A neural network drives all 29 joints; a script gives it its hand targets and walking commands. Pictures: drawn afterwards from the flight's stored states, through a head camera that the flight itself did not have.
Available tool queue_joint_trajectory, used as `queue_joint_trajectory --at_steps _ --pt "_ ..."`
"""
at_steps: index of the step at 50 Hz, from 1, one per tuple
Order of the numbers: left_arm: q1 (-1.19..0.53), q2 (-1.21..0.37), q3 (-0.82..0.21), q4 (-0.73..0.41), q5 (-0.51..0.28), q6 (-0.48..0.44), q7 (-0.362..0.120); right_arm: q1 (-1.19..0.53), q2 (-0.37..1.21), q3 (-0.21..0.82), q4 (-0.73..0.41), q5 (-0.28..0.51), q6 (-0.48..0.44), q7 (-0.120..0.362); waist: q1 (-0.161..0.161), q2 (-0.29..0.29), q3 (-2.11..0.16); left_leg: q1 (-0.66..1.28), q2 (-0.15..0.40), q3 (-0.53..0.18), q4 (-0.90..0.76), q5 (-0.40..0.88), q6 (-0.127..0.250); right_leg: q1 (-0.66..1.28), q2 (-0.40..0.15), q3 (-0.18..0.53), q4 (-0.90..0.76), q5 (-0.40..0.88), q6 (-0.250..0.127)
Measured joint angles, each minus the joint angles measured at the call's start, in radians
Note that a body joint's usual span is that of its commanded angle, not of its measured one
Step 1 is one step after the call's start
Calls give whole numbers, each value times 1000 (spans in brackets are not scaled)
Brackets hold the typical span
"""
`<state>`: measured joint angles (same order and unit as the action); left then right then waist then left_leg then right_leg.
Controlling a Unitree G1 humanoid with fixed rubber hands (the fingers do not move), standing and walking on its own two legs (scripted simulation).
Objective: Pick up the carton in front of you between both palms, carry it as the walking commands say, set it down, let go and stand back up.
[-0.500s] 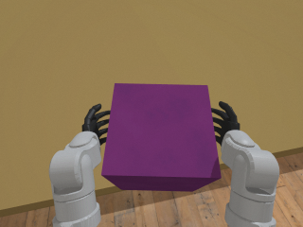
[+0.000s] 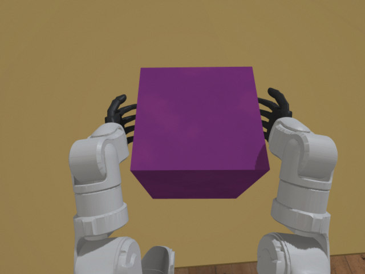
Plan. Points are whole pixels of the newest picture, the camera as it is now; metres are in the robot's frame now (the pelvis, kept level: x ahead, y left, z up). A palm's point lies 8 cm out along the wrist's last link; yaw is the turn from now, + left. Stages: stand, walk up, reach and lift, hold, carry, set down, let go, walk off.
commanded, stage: carry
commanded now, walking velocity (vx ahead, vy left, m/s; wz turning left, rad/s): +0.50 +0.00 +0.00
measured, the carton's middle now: (195, 142) +0.39 +0.02 +0.04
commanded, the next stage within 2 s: none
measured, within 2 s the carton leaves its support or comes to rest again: neither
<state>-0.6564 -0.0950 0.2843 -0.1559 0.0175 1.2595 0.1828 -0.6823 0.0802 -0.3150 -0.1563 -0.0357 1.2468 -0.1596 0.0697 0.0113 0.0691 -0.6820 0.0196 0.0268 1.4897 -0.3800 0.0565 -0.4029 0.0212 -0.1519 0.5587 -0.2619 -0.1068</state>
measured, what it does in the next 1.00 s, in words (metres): climbs, turning left: left foot 0.12 m higher, then right foot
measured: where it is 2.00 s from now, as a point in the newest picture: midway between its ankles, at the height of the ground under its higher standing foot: (165, 86)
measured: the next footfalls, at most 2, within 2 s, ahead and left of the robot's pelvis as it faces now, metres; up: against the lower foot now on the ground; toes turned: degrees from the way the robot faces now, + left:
left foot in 0.26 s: +0.43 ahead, +0.09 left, +0.12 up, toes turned +2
right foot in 0.78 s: +0.72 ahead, -0.04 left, +0.12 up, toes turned +13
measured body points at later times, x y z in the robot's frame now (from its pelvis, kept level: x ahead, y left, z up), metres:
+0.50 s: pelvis +0.36 +0.06 +0.10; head +0.43 +0.04 +0.55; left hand +0.75 +0.16 +0.23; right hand +0.72 -0.14 +0.23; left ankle +0.39 +0.09 -0.61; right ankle +0.35 -0.06 -0.51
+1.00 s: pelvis +0.67 +0.06 +0.13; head +0.71 +0.06 +0.58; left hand +0.93 +0.36 +0.25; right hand +1.07 +0.09 +0.25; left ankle +0.65 +0.17 -0.56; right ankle +0.68 -0.05 -0.61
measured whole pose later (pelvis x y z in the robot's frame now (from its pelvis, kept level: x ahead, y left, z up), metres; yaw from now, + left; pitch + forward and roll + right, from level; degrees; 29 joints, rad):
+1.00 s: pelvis +0.67 +0.06 +0.13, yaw +24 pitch +6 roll +1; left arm -0.67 -0.11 0.31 -0.01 0.07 1.26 0.19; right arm -0.70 0.09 -0.33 0.01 -0.11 1.25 -0.13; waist 0.07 0.01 -0.03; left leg -0.58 -0.01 0.06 0.88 -0.36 0.01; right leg -0.25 -0.08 -0.17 0.39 -0.24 -0.01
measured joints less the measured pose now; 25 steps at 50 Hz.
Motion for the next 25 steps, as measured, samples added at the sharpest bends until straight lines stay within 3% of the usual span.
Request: queue_joint_trajectory --at_steps 6,8,10,12,14,15,17,19,22,25 --pt "58 -27 -17 -125 -24 -45 2 76 35 14 -165 -17 -34 21 38 2 22 -351 26 34 277 -112 33 156 -4 35 -66 -90 23" --pt "69 -16 -26 -135 -39 -46 3 93 39 28 -183 -22 -37 19 44 2 17 -422 41 63 222 -130 40 242 -11 52 -124 -110 50" --pt "72 0 -27 -132 -51 -41 3 97 42 40 -180 -27 -36 16 36 -6 3 -417 42 107 -6 -77 55 334 -26 62 -208 -112 52" --pt "76 12 -21 -115 -54 -35 2 91 38 56 -143 -34 -36 13 3 -8 -20 -335 13 153 -260 0 73 389 -44 45 -225 -93 50" --pt "85 24 -9 -101 -45 -22 -5 80 35 77 -91 -36 -38 7 -65 -13 -19 -192 -40 174 -450 149 87 371 -79 22 -40 -50 49" --pt "83 28 -3 -90 -37 -22 -14 70 32 84 -72 -35 -37 1 -97 -15 -14 -147 -59 169 -463 119 98 294 -80 62 189 -34 60" --pt "62 36 -2 -59 -14 -31 -36 52 20 86 -44 -19 -39 -5 -163 -11 8 -90 -92 156 -471 41 113 112 -27 162 679 -39 70" --pt "57 15 3 -53 20 -29 -46 56 4 88 -34 12 -36 -26 -210 -7 19 -10 -121 142 -542 51 110 -32 17 205 971 -56 62" --pt "56 -25 29 -72 64 -23 -57 39 -17 81 -13 60 -30 -42 -249 23 24 126 -142 102 -701 76 109 -199 33 199 1028 -121 51" --pt "36 -35 43 -93 90 -24 -64 -8 -37 81 12 90 -36 -49 -262 47 12 240 -143 55 -846 100 107 -304 12 164 816 -169 69"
